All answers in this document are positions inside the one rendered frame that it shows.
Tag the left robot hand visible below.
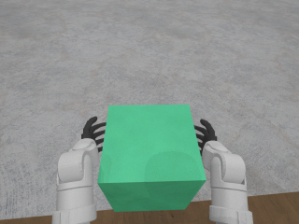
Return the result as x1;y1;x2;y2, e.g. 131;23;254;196
81;116;107;152

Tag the left robot forearm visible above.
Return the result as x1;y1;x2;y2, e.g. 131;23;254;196
51;138;100;224

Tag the carton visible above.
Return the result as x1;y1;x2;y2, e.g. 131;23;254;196
97;105;206;212

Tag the right robot hand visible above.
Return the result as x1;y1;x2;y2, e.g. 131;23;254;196
193;119;218;156

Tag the right robot forearm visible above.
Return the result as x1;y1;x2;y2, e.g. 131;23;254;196
201;140;253;224

